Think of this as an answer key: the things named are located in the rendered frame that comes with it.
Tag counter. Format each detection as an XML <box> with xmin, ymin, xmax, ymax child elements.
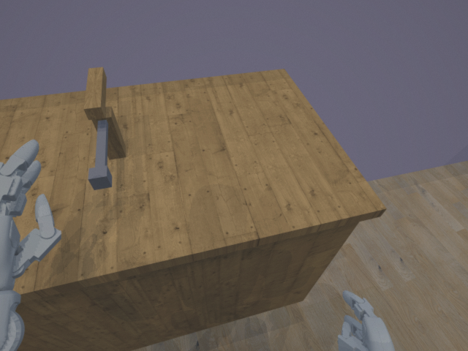
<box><xmin>0</xmin><ymin>67</ymin><xmax>387</xmax><ymax>351</ymax></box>

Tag left robot forearm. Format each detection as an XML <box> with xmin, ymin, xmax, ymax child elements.
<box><xmin>0</xmin><ymin>290</ymin><xmax>25</xmax><ymax>351</ymax></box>

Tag left robot hand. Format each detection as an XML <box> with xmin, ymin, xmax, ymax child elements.
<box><xmin>0</xmin><ymin>140</ymin><xmax>61</xmax><ymax>291</ymax></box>

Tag tap lever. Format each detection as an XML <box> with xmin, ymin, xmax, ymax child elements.
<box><xmin>88</xmin><ymin>120</ymin><xmax>112</xmax><ymax>190</ymax></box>

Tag right robot hand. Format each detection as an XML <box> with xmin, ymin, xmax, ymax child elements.
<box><xmin>338</xmin><ymin>290</ymin><xmax>395</xmax><ymax>351</ymax></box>

